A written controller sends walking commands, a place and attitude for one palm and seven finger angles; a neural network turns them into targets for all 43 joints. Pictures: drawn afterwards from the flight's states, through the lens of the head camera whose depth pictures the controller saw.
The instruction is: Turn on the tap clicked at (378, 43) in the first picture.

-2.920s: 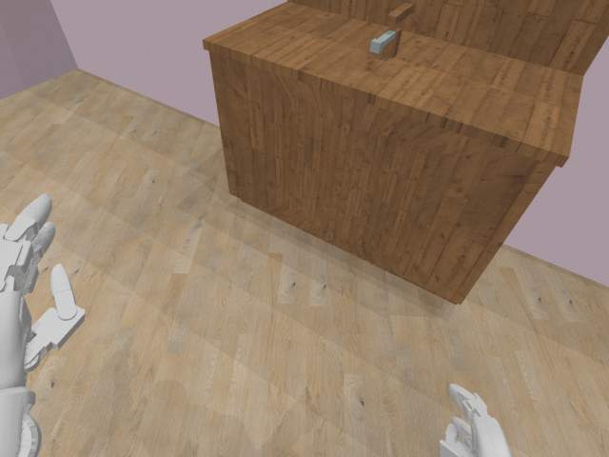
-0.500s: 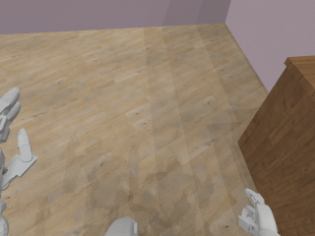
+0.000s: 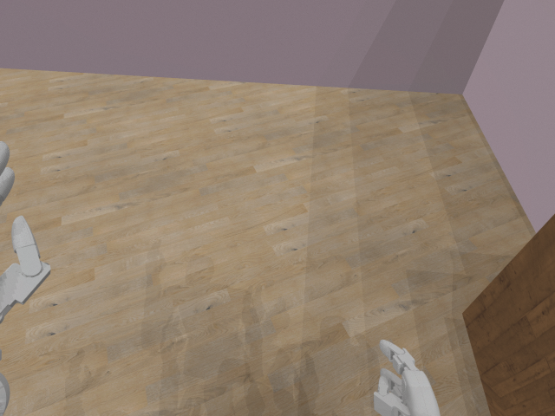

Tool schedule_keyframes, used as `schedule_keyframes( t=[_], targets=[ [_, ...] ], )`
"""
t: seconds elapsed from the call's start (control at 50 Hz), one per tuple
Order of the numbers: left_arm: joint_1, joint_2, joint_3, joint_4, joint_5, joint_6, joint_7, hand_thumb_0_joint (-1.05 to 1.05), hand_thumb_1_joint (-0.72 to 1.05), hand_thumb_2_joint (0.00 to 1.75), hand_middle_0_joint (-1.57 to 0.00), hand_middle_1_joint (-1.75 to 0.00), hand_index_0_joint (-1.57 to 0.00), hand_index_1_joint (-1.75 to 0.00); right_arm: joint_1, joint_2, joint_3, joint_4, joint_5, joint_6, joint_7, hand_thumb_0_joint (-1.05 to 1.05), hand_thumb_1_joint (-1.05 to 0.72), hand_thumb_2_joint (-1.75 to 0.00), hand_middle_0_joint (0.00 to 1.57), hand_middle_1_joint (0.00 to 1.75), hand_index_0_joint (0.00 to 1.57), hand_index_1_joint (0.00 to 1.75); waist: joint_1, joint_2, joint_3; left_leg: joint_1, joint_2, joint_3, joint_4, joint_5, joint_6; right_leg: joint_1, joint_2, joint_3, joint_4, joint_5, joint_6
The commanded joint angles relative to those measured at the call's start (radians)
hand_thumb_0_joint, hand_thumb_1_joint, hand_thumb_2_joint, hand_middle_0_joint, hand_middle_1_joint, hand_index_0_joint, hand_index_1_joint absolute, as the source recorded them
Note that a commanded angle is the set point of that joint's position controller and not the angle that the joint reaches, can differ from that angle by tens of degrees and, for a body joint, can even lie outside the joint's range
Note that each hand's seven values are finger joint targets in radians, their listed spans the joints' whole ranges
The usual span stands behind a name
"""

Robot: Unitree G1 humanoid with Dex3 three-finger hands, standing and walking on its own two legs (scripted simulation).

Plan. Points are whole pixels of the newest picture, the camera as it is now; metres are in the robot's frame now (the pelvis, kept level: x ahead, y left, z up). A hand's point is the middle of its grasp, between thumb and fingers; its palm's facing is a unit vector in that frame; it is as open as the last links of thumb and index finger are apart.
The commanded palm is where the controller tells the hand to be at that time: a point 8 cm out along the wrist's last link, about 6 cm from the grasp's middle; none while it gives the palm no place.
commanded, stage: turn to face it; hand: left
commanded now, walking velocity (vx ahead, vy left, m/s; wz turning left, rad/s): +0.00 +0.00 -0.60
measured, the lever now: out of the picture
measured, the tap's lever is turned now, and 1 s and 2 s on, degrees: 0 0 0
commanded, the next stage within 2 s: none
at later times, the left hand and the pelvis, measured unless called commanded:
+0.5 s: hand (161, 255) +0.23 +0.16 +0.18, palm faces +0.18 -0.86 -0.47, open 7.4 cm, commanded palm +0.19 +0.21 +0.18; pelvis -0.04 -0.02 +0.00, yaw -15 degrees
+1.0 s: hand (303, 319) +0.19 +0.01 +0.16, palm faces -0.21 -0.84 -0.50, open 7.4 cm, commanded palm +0.16 +0.10 +0.18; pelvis -0.13 -0.04 -0.01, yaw -35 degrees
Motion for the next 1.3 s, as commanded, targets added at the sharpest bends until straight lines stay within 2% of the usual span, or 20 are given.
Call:
schedule_keyframes(
  t=[0.0,0.02,0.04,0.06,0.18,0.36,0.46,0.5,0.54,0.58,0.66,0.78,0.82,0.86,0.92,0.98,1.18,1.22,1.24,1.28],
  targets=[
    [-0.176,0.082,0.006,0.068,0.017,0.005,-0.012,0.0,0.9,0.9,-0.2,-0.3,-0.2,-0.3,-0.045,-0.193,-0.087,-0.128,0.017,-0.031,-0.02,0.0,-0.9,-0.9,0.2,0.3,0.2,0.3,-0.057,0.07,-0.063,-0.056,0.222,-0.057,-0.065,-0.142,0.042,0.155,0.013,-0.008,-0.236,0.115,-0.008],
    [-0.221,0.089,-0.012,0.074,0.026,0.008,-0.017,0.0,0.9,0.9,-0.2,-0.3,-0.2,-0.3,-0.038,-0.187,-0.087,-0.131,0.018,-0.024,-0.016,0.0,-0.9,-0.9,0.2,0.3,0.2,0.3,-0.064,-0.036,-0.05,-0.081,0.17,-0.017,0.06,-0.22,0.014,0.153,-0.048,0.082,-0.321,0.159,-0.04],
    [-0.251,0.123,-0.012,0.066,0.034,0.009,-0.016,0.0,0.9,0.9,-0.2,-0.3,-0.2,-0.3,-0.039,-0.167,-0.084,-0.146,0.019,-0.019,-0.013,0.0,-0.9,-0.9,0.2,0.3,0.2,0.3,-0.067,-0.28,-0.048,-0.164,0.055,0.016,0.276,-0.331,-0.03,0.143,-0.202,0.357,-0.424,0.262,-0.119],
    [-0.282,0.129,-0.018,0.044,0.026,0.018,-0.011,0.0,0.9,0.9,-0.2,-0.3,-0.2,-0.3,-0.094,-0.167,-0.075,-0.167,0.015,-0.022,-0.017,0.0,-0.9,-0.9,0.2,0.3,0.2,0.3,-0.043,-0.34,-0.032,-0.252,-0.035,-0.043,0.475,-0.418,-0.051,0.108,-0.328,0.57,-0.473,0.41,-0.199],
    [-0.15,0.223,0.092,-0.188,-0.002,-0.055,0.002,0.0,0.9,0.9,-0.2,-0.3,-0.2,-0.3,-0.109,-0.174,-0.069,-0.158,0.009,0.024,-0.017,0.0,-0.9,-0.9,0.2,0.3,0.2,0.3,-0.049,-0.065,-0.133,-0.265,-0.021,-0.112,0.627,-0.191,-0.083,0.199,-0.214,0.345,-0.389,0.451,-0.191],
    [0.079,0.162,0.142,-0.083,-0.031,-0.067,-0.003,0.0,0.9,0.9,-0.2,-0.3,-0.2,-0.3,-0.083,-0.194,-0.105,-0.2,0.025,0.058,0.0,0.0,-0.9,-0.9,0.2,0.3,0.2,0.3,-0.034,-0.137,-0.231,-0.171,-0.038,-0.092,0.248,-0.284,-0.067,0.303,-0.199,0.491,-0.374,0.498,-0.22],
    [0.014,0.144,0.087,-0.091,-0.017,-0.04,-0.008,0.0,0.9,0.9,-0.2,-0.3,-0.2,-0.3,-0.053,-0.223,-0.108,-0.21,0.034,0.095,0.001,0.0,-0.9,-0.9,0.2,0.3,0.2,0.3,-0.056,-0.146,-0.22,0.064,-0.035,-0.069,-0.014,-0.186,-0.037,0.141,-0.127,0.477,-0.363,0.36,-0.151],
    [-0.036,0.156,0.078,-0.145,-0.009,-0.049,-0.013,0.0,0.9,0.9,-0.2,-0.3,-0.2,-0.3,-0.042,-0.235,-0.11,-0.219,0.023,0.1,-0.005,0.0,-0.9,-0.9,0.2,0.3,0.2,0.3,-0.066,-0.055,-0.179,0.212,0.075,-0.143,-0.147,-0.156,0.02,-0.046,-0.04,0.419,-0.262,0.201,-0.095],
    [-0.095,0.176,0.078,-0.22,0.013,-0.059,-0.018,0.0,0.9,0.9,-0.2,-0.3,-0.2,-0.3,-0.061,-0.238,-0.113,-0.237,0.02,0.087,-0.011,0.0,-0.9,-0.9,0.2,0.3,0.2,0.3,-0.041,0.205,-0.117,0.23,0.345,-0.332,-0.208,0.078,0.145,-0.254,0.086,0.211,0.14,-0.073,-0.03],
    [-0.124,0.194,0.094,-0.229,0.032,-0.066,-0.012,0.0,0.9,0.9,-0.2,-0.3,-0.2,-0.3,-0.083,-0.19,-0.096,-0.214,0.005,0.064,-0.009,0.0,-0.9,-0.9,0.2,0.3,0.2,0.3,-0.036,0.222,-0.058,0.031,0.374,-0.264,-0.225,0.037,0.165,-0.215,0.025,0.155,0.442,-0.061,-0.013],
    [-0.203,0.137,0.02,-0.223,0.026,-0.046,-0.017,0.0,0.9,0.9,-0.2,-0.3,-0.2,-0.3,-0.045,-0.211,-0.102,-0.187,0.021,0.039,0.011,0.0,-0.9,-0.9,0.2,0.3,0.2,0.3,-0.05,0.226,0.014,0.078,0.286,0.007,-0.15,0.236,0.075,-0.149,-0.002,0.036,0.183,-0.018,0.008],
    [-0.18,0.123,0.023,-0.057,0.021,-0.023,-0.027,0.0,0.9,0.9,-0.2,-0.3,-0.2,-0.3,-0.019,-0.221,-0.103,-0.184,0.018,0.023,0.027,0.0,-0.9,-0.9,0.2,0.3,0.2,0.3,-0.066,0.206,-0.02,0.07,0.271,0.052,-0.004,0.265,0.013,0.081,0.047,-0.068,-0.135,0.089,0.005],
    [-0.156,0.153,0.059,-0.063,0.02,-0.031,-0.028,0.0,0.9,0.9,-0.2,-0.3,-0.2,-0.3,-0.013,-0.213,-0.104,-0.186,0.025,0.026,0.036,0.0,-0.9,-0.9,0.2,0.3,0.2,0.3,-0.058,0.087,-0.088,0.021,0.223,0.082,0.214,0.195,-0.019,0.231,-0.007,-0.004,-0.279,0.281,-0.036],
    [-0.041,0.22,0.136,-0.049,0.015,-0.039,-0.011,0.0,0.9,0.9,-0.2,-0.3,-0.2,-0.3,-0.055,-0.171,-0.088,-0.218,0.021,0.036,0.033,0.0,-0.9,-0.9,0.2,0.3,0.2,0.3,-0.034,-0.298,-0.167,-0.316,0.003,0.039,0.618,-0.463,-0.087,0.418,-0.294,0.473,-0.286,1.036,-0.218],
    [0.059,0.25,0.193,-0.204,-0.021,-0.046,-0.01,0.0,0.9,0.9,-0.2,-0.3,-0.2,-0.3,-0.1,-0.156,-0.083,-0.23,0.029,0.075,0.031,0.0,-0.9,-0.9,0.2,0.3,0.2,0.3,-0.043,-0.184,-0.19,-0.331,0.05,-0.141,0.754,-0.346,-0.087,0.324,-0.285,0.469,-0.293,0.726,-0.247],
    [0.102,0.231,0.211,-0.258,-0.03,-0.068,0.0,0.0,0.9,0.9,-0.2,-0.3,-0.2,-0.3,-0.121,-0.147,-0.072,-0.205,0.019,0.111,0.029,0.0,-0.9,-0.9,0.2,0.3,0.2,0.3,-0.061,-0.099,-0.237,-0.265,0.029,-0.103,0.597,-0.262,-0.095,0.289,-0.218,0.348,-0.308,0.602,-0.226],
    [0.046,0.162,0.123,-0.134,-0.017,-0.032,0.004,0.0,0.9,0.9,-0.2,-0.3,-0.2,-0.3,-0.055,-0.204,-0.102,-0.196,0.023,0.11,0.004,0.0,-0.9,-0.9,0.2,0.3,0.2,0.3,-0.058,-0.127,-0.174,0.094,-0.031,-0.052,0.022,-0.194,-0.048,0.026,-0.144,0.447,-0.374,0.173,-0.17],
    [-0.01,0.156,0.097,-0.137,-0.014,-0.04,-0.007,0.0,0.9,0.9,-0.2,-0.3,-0.2,-0.3,-0.046,-0.227,-0.109,-0.209,0.019,0.111,-0.007,0.0,-0.9,-0.9,0.2,0.3,0.2,0.3,-0.069,-0.036,-0.115,0.201,0.082,-0.143,-0.147,-0.22,0.016,-0.136,-0.042,0.391,-0.245,0.062,-0.099],
    [-0.05,0.149,0.089,-0.16,-0.003,-0.048,-0.014,0.0,0.9,0.9,-0.2,-0.3,-0.2,-0.3,-0.062,-0.248,-0.112,-0.224,0.016,0.109,-0.011,0.0,-0.9,-0.9,0.2,0.3,0.2,0.3,-0.063,0.15,-0.064,0.194,0.256,-0.309,-0.221,-0.163,0.09,-0.238,0.059,0.272,-0.037,-0.051,-0.054],
    [-0.082,0.189,0.109,-0.138,0.028,-0.055,-0.008,0.0,0.9,0.9,-0.2,-0.3,-0.2,-0.3,-0.083,-0.198,-0.102,-0.211,0.019,0.093,-0.015,0.0,-0.9,-0.9,0.2,0.3,0.2,0.3,-0.042,0.227,-0.048,0.011,0.388,-0.297,-0.249,-0.06,0.162,-0.206,0.038,0.142,0.445,-0.071,-0.018]
  ],
)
